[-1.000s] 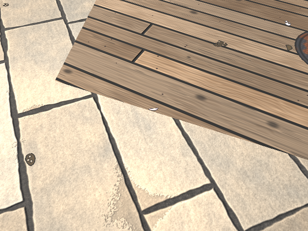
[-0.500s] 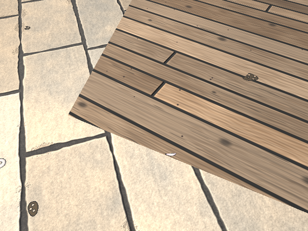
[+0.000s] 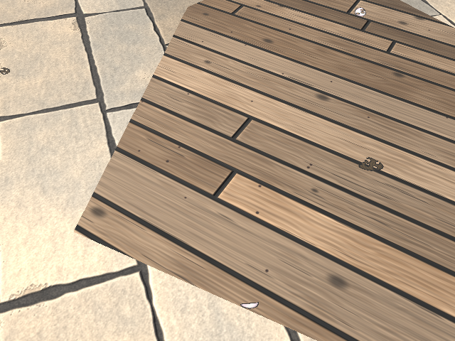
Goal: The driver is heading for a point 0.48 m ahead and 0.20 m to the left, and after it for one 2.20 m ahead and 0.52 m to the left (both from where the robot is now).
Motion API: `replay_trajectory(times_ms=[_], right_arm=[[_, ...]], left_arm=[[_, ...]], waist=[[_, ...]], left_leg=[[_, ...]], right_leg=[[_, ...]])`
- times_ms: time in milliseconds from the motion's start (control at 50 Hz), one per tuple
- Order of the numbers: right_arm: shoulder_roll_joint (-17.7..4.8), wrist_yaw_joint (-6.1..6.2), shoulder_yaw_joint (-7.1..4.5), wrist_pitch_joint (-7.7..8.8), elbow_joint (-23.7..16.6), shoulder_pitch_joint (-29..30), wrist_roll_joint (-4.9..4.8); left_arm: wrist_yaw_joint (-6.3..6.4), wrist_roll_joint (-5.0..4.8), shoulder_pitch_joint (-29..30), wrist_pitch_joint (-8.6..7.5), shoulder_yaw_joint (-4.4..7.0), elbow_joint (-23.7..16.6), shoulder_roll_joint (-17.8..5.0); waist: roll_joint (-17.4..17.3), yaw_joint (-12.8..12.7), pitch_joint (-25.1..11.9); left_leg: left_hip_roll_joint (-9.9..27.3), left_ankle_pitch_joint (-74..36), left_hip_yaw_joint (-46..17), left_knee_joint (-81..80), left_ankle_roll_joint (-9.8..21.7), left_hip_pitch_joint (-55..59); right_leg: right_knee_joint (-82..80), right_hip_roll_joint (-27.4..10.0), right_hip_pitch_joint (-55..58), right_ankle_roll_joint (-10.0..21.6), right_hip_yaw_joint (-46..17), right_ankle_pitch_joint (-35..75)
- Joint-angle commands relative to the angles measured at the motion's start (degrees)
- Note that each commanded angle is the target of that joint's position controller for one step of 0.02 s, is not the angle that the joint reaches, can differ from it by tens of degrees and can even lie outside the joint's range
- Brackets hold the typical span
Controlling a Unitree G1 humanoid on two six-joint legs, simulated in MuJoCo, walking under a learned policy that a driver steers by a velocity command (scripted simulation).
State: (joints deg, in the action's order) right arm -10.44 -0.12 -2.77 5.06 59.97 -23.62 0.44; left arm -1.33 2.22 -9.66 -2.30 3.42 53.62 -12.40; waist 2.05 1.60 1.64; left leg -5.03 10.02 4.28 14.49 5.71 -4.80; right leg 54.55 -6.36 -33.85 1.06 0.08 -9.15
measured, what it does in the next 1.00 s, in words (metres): walks ahead, turning left: right foot, then left foot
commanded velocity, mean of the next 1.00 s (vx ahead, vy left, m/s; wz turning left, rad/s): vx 0.43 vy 0.00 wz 0.51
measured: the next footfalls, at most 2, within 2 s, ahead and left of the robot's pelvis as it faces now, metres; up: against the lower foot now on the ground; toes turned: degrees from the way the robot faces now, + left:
right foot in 0.26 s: +0.32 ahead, -0.12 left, +0.00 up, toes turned +7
left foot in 0.82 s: +0.50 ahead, +0.17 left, +0.00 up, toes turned +31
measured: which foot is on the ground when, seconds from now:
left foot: down 0.00-0.26, up 0.28-0.80, down 0.82-1.00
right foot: up 0.00-0.24, down 0.26-0.82, up 0.84-1.00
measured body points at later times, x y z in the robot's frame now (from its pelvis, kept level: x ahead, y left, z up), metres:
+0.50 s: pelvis +0.26 -0.04 +0.00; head +0.28 -0.05 +0.45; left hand +0.25 +0.23 -0.13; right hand +0.41 -0.28 -0.14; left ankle +0.23 +0.09 -0.66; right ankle +0.28 -0.12 -0.75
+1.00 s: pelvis +0.44 +0.08 -0.01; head +0.48 +0.13 +0.43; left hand +0.39 +0.36 -0.15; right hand +0.68 -0.09 -0.13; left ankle +0.46 +0.15 -0.75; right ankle +0.51 -0.07 -0.66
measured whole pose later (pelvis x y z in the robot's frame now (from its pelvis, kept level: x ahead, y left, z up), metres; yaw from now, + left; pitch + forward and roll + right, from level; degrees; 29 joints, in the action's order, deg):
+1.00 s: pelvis +0.44 +0.08 -0.01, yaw +33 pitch +1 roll -1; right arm -14.9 -0.1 -4.1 0.6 46.4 -10.8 0.1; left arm 1.0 1.8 -10.5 -0.6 3.0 45.4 -14.1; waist 1.1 -0.3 6.4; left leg -6.8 7.9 1.0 25.9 7.5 -18.6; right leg 68.4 -5.4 -30.9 -2.8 -0.1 -23.2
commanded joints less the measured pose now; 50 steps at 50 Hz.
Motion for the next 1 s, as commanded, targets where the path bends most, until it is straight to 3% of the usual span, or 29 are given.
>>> replay_trajectory(times_ms=[20,120,180,220,240,260,280,300,320,340,360,380,400,440,500,620,700,740,780,800,820,840,860,880,900,920,940,960,1000], right_arm=[[-7.0,0.2,-0.99,0.6,-2.6,-2.0,-0.07],[-7.6,0.54,-1.18,0.2,-2.1,-6.6,0.28],[-8.7,0.97,-1.74,-0.2,-2.7,-6.5,0.8],[-10.0,1.15,-2.33,-0.36,-3.8,-3.6,0.93],[-10.7,0.95,-2.62,-0.31,-4.3,-2.0,0.75],[-10.1,0.58,-2.58,-0.19,-4.8,-1.0,0.29],[-7.1,0.36,-1.85,0.02,-7.4,-0.6,-0.38],[-2.3,0.58,-1.13,-0.4,-9.0,-7.2,-2.32],[-7.7,0.91,-2.16,-1.31,-7.6,-6.4,-0.56],[-7.8,0.42,-2.39,-1.58,-7.8,-2.7,0.09],[-6.3,-0.01,-2.23,-1.57,-8.2,0.3,0.73],[-5.5,-0.58,-2.32,-2.19,-8.6,1.2,0.97],[-5.6,-1.16,-2.34,-3.08,-8.9,0.3,1.37],[-5.4,-1.88,-2.29,-4.23,-10.1,2.8,1.45],[-5.2,-2.68,-2.03,-4.87,-12.5,8.8,1.69],[-4.4,-4.09,-0.73,-4.6,-17.2,20.8,1.46],[-5.2,-4.59,-0.5,-4.53,-19.8,26.1,1.81],[-5.5,-4.18,-0.71,-4.34,-19.7,24.6,2.31],[-6.9,-3.24,-1.57,-3.5,-17.2,15.3,2.66],[-8.4,-2.37,-2.43,-2.65,-14.6,7.1,3.22],[-14.2,-1.41,-4.0,-2.17,-13.5,2.0,3.54],[-21.4,-1.03,-5.66,-2.93,-15.7,4.1,1.85],[-19.5,-0.27,-5.55,-3.94,-16.3,1.4,0.06],[-16.9,0.26,-4.8,-4.1,-16.2,5.4,-0.23],[-13.3,0.37,-3.82,-4.18,-16.3,8.9,-0.64],[-11.5,0.66,-3.24,-4.21,-16.4,10.9,-1.13],[-10.1,0.64,-2.68,-4.3,-16.8,12.0,-1.27],[-10.9,0.4,-2.73,-3.93,-16.8,11.2,-0.72],[-12.6,0.11,-3.22,-3.39,-16.7,10.4,-0.14]], left_arm=[[-0.12,-0.39,4.2,-0.18,0.06,-4.3,-2.0],[0.08,-0.94,12.9,-0.58,-0.51,-7.9,-2.2],[0.16,-1.38,15.2,-1.38,-0.52,-10.2,-3.3],[0.46,-1.58,10.9,-2.13,-0.1,-9.9,-4.7],[0.86,-1.51,5.4,-2.6,0.43,-8.4,-5.7],[1.52,-0.82,-3.4,-3.36,1.28,-5.9,-7.6],[2.4,0.8,-13.3,-3.88,2.45,-5.3,-12.4],[2.1,1.43,-12.4,-3.17,3.45,-5.9,-17.1],[1.89,0.41,-8.0,-2.17,2.59,-6.9,-11.9],[1.78,-0.11,-3.5,-2.14,1.24,-7.8,-6.9],[1.48,-0.2,-3.6,-2.61,0.53,-7.1,-4.7],[1.88,-0.43,-2.9,-2.67,0.46,-6.6,-4.3],[2.15,-0.63,-2.9,-3.05,0.43,-6.3,-4.6],[1.88,-1.19,-5.1,-4.15,0.38,-5.2,-4.1],[1.92,-1.34,-7.8,-4.86,0.81,-4.3,-5.5],[1.86,-1.08,-11.0,-4.6,0.98,-3.1,-6.6],[2.38,-1.04,-14.3,-3.71,1.47,-1.8,-8.5],[2.79,-1.02,-14.2,-2.74,1.69,-1.5,-9.6],[3.09,-1.47,-13.9,-1.59,2.15,-1.5,-11.4],[2.94,-2.01,-13.2,-1.19,2.16,-2.0,-11.6],[2.67,-1.97,-14.0,-1.28,1.5,-4.2,-8.9],[2.24,-3.09,-17.2,-1.04,0.79,-8.2,-5.2],[2.32,-1.73,-11.8,-0.77,1.32,-8.2,-8.5],[2.33,-2.52,-8.7,-0.97,0.69,-9.2,-6.4],[2.53,-2.04,-8.2,-0.97,0.57,-8.5,-6.4],[2.59,-0.78,-7.6,-0.15,0.81,-8.8,-6.9],[2.54,0.11,-9.8,1.09,0.86,-8.4,-6.9],[2.55,0.17,-10.9,2.12,0.84,-8.7,-6.6],[2.47,-0.11,-10.4,3.02,0.78,-9.1,-6.2]], waist=[[-4.8,-0.5,3.6],[-6.1,2.3,3.1],[-7.0,2.3,2.8],[-7.5,-0.5,1.6],[-7.0,-2.9,-0.9],[-3.8,-6.6,-6.0],[2.7,-9.7,-15.1],[16.0,-5.5,-19.8],[7.7,-3.7,-14.9],[1.7,-2.7,-7.0],[-0.7,-2.6,-1.8],[1.6,-1.4,-2.1],[5.1,-0.4,-2.2],[4.0,-0.2,-1.5],[2.1,-0.6,-0.1],[2.3,-2.6,2.5],[2.4,-4.0,3.8],[3.0,-3.0,3.1],[3.7,0.4,-2.7],[1.4,4.3,-8.0],[-5.1,5.0,-14.0],[-16.3,1.4,-22.0],[-3.6,4.0,-22.3],[-4.3,2.6,-15.0],[-1.6,0.3,-8.9],[-2.3,-1.4,-5.6],[-2.6,-2.9,-5.2],[-4.4,-3.4,-5.7],[-2.9,-3.9,-7.0]], left_leg=[[14.8,-12.5,-13.5,-7.9,7.0,-1.2],[14.6,-19.9,-14.6,-3.6,7.0,4.9],[15.7,-23.8,-16.8,0.1,6.7,7.5],[15.6,-27.6,-17.4,4.0,4.9,5.8],[14.4,-32.0,-16.8,9.4,3.8,3.9],[10.8,-30.5,-14.2,20.3,2.5,-0.2],[6.6,-14.2,-11.0,36.8,1.4,-9.6],[-1.5,21.6,-6.2,51.5,0.0,-27.4],[3.2,18.8,-8.9,57.4,0.8,-31.1],[5.6,13.2,-8.9,57.0,0.6,-31.5],[7.4,9.9,-9.4,54.4,0.4,-29.7],[8.3,8.4,-8.5,52.7,-0.2,-28.6],[9.1,7.6,-7.8,52.5,-1.1,-27.4],[9.4,5.8,-7.2,52.7,-1.8,-28.7],[10.5,0.5,-6.5,50.1,-2.6,-34.0],[10.0,-9.4,-2.2,32.4,-2.9,-33.3],[8.7,-5.5,1.6,24.3,-0.6,-30.8],[5.5,-0.8,4.1,21.5,1.0,-26.7],[0.6,1.0,5.3,17.9,3.2,-16.8],[-0.2,-6.4,3.6,11.8,4.8,-5.2],[11.3,-20.7,-9.2,13.9,7.3,10.1],[29.0,-46.9,-37.3,12.9,19.3,24.5],[26.5,-54.1,-31.8,12.1,18.5,21.7],[24.8,-53.7,-25.0,11.0,17.2,14.8],[20.9,-48.5,-21.0,8.6,13.8,6.9],[17.6,-44.4,-18.8,7.1,11.5,1.5],[16.2,-43.8,-17.5,5.3,10.5,-3.6],[16.3,-46.9,-17.9,5.6,11.4,-5.1],[14.3,-46.9,-16.7,5.7,10.6,-5.4]], right_leg=[[-7.8,0.4,-4.0,-2.1,1.3,5.3],[-16.7,3.0,-3.9,-2.3,1.8,7.8],[-20.3,3.9,-1.9,-1.3,0.8,4.7],[-24.1,5.2,6.4,0.1,0.7,1.1],[-26.6,6.8,14.6,1.0,1.5,0.1],[-29.6,5.6,27.0,2.5,0.6,2.2],[-30.8,-7.9,41.3,5.2,-12.8,-6.3],[-37.8,-20.8,51.3,10.6,-36.9,-10.0],[-39.3,-19.0,44.9,10.6,-37.8,-16.2],[-40.2,-16.2,36.9,9.2,-28.5,-15.4],[-40.5,-12.9,30.7,7.0,-19.2,-1.8],[-42.6,-10.3,28.8,5.8,-14.2,-3.0],[-43.6,-10.1,26.7,6.2,-11.6,-1.0],[-44.6,-9.5,26.1,6.9,-7.3,6.2],[-46.2,-9.5,27.8,7.2,-1.8,9.5],[-46.5,-8.1,29.7,6.6,7.9,14.9],[-44.3,-10.0,35.5,5.9,11.3,20.4],[-36.9,-9.8,38.1,4.9,13.9,39.9],[-21.3,-9.0,38.9,3.9,14.9,52.7],[-8.0,-7.8,33.8,1.8,16.0,44.0],[8.7,-4.8,19.3,-0.5,15.5,12.2],[29.7,6.7,-0.4,-3.8,10.3,-28.7],[30.3,3.8,-2.7,-3.8,0.5,-23.6],[28.5,2.2,-4.2,-3.4,-0.2,-18.7],[22.4,0.4,-2.8,-3.2,-0.7,-15.7],[18.5,-0.4,-1.0,-3.4,-1.2,-14.7],[16.9,-0.3,3.0,-3.7,-1.0,-13.7],[15.7,0.4,4.5,-4.0,-1.1,-14.1],[12.6,1.2,4.2,-4.2,-1.0,-12.1]])
Keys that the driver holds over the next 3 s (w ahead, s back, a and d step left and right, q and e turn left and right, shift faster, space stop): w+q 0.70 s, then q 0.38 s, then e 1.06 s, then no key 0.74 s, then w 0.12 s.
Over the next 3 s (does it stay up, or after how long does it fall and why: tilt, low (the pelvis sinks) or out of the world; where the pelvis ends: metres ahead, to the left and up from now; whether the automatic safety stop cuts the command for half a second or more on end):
stays up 0.48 0.10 0.00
